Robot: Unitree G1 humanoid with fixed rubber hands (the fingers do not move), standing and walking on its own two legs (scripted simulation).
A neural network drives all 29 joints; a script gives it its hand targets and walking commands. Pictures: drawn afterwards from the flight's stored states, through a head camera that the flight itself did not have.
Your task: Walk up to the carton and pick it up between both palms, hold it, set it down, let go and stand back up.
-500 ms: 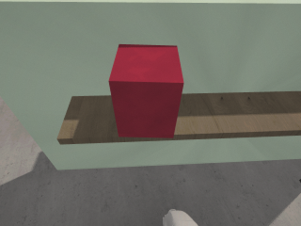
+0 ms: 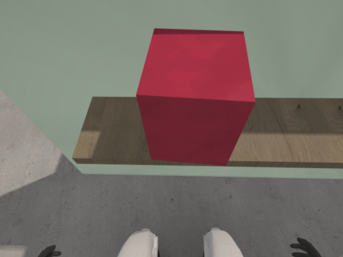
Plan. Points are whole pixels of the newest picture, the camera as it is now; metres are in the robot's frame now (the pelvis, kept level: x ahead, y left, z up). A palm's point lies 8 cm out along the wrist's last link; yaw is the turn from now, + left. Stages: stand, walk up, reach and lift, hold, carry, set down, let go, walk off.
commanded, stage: walk up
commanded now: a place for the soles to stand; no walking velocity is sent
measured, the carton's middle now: (192, 101) +0.44 -0.03 +0.08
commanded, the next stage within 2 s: reach and lift in 1.08 s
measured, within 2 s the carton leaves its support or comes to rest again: neither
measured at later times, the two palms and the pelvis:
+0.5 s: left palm out of the picture +0.06 +0.30 -0.10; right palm out of the picture +0.12 -0.30 -0.07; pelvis +0.00 +0.00 +0.03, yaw -1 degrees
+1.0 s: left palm (50, 254) +0.12 +0.29 -0.07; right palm out of the picture +0.07 -0.30 -0.08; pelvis +0.00 +0.00 +0.04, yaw -2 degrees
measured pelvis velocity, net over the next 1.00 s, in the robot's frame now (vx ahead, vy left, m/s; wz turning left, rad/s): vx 0.00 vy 0.00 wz -0.03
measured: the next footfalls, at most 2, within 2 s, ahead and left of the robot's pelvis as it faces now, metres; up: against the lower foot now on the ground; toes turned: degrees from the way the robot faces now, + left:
none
